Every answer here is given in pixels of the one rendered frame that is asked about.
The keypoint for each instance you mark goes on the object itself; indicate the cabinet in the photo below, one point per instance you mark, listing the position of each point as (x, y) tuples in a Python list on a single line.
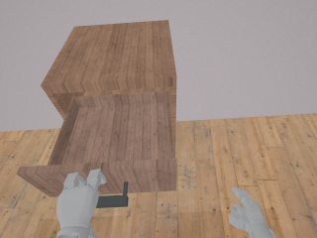
[(111, 59)]

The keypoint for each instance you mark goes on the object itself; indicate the robot right forearm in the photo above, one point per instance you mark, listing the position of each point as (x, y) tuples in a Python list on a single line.
[(260, 230)]

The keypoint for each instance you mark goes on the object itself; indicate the robot right hand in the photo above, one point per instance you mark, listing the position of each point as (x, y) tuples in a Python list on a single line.
[(243, 217)]

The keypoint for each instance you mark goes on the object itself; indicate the drawer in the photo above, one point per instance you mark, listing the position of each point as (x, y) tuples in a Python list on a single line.
[(128, 136)]

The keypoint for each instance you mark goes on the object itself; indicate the handle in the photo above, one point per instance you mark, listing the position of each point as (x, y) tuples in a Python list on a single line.
[(109, 201)]

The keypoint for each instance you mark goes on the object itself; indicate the robot left hand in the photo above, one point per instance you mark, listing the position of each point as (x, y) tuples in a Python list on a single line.
[(78, 200)]

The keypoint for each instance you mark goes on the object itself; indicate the robot left forearm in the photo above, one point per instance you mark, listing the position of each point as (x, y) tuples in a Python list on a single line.
[(73, 232)]

